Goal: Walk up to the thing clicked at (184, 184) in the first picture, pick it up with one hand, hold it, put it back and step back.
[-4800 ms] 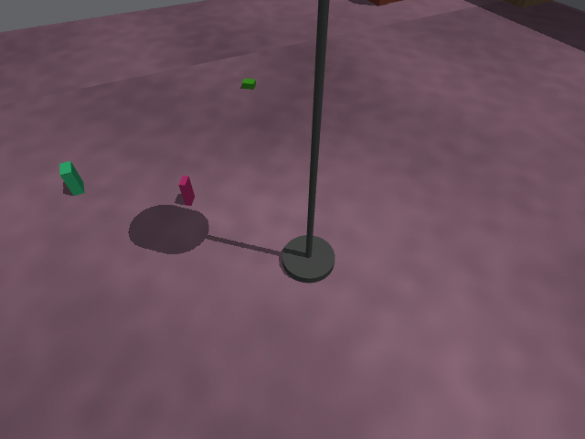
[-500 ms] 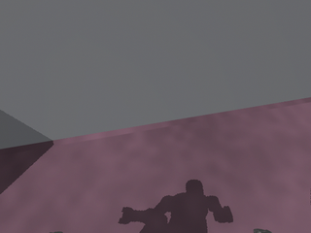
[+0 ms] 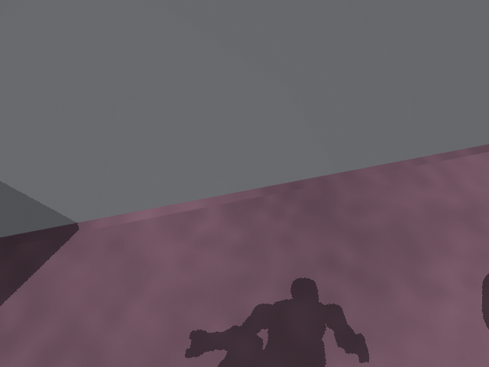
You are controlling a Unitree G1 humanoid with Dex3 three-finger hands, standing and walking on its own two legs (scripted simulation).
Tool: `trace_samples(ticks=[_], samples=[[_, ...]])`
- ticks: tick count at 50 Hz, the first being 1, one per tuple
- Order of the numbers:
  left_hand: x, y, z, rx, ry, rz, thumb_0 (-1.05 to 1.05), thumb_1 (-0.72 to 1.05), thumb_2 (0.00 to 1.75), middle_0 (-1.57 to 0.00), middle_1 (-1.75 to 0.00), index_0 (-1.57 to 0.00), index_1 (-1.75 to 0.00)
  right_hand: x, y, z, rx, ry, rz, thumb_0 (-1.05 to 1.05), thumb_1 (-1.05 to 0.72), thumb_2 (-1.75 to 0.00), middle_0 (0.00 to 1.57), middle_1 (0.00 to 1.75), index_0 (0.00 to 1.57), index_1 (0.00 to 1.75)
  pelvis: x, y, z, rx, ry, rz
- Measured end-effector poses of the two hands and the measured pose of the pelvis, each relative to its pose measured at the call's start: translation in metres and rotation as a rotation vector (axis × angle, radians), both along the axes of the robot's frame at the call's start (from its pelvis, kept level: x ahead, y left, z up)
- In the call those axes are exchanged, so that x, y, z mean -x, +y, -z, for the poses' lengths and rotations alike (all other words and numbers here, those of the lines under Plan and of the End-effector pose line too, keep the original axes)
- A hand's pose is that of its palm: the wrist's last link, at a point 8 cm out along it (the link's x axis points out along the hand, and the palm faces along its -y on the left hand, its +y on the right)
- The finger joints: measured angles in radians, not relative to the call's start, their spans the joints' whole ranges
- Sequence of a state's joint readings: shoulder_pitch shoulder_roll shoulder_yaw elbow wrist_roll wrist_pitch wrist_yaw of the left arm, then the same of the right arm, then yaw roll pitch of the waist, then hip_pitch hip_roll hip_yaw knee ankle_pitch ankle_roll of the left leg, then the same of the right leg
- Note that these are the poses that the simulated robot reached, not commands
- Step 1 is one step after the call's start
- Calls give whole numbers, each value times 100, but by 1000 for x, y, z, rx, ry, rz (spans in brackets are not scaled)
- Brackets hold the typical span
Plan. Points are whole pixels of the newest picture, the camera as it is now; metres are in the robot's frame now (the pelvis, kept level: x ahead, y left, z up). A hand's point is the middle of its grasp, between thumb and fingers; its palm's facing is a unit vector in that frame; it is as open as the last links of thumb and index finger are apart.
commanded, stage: stand
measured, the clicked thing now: out of the picture +0.35 -1.27 -0.71
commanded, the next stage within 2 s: walk up in 1.80 s
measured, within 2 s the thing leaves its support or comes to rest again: neither
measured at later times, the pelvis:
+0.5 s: pelvis +0.01 +0.00 +0.00, yaw +0 degrees
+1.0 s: pelvis +0.01 +0.00 +0.00, yaw +0 degrees
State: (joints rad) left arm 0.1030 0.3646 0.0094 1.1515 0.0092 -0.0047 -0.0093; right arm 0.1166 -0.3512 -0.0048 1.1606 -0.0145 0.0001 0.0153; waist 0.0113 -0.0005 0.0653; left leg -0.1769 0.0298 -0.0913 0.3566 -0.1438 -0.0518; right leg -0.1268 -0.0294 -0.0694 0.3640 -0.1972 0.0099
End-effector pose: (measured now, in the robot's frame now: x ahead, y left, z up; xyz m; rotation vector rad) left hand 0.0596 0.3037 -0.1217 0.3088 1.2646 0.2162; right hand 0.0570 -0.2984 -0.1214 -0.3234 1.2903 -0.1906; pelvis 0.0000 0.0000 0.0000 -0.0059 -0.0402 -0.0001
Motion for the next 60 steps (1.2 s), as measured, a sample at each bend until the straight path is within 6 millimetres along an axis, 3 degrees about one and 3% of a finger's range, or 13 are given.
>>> trace_samples(ticks=[20,41,60], samples=[[-26,-1,-6,1,-61,19,0,90,90,-20,-30,-21,-30,-33,7,-4,-7,-80,-24,0,-90,-89,20,30,20,30,-8,3,-1,-2,-3,6],[-4,0,-2,2,2,0,0,90,90,-20,-30,-21,-30,-18,2,-2,-1,-32,-19,0,-90,-89,20,30,20,30,-8,1,-1,-2,3,4],[-24,-1,-4,-2,-27,14,0,90,90,-20,-30,-21,-30,-29,4,-2,-3,-45,-18,0,-90,-89,20,30,20,30,-17,1,-1,-2,7,9]])
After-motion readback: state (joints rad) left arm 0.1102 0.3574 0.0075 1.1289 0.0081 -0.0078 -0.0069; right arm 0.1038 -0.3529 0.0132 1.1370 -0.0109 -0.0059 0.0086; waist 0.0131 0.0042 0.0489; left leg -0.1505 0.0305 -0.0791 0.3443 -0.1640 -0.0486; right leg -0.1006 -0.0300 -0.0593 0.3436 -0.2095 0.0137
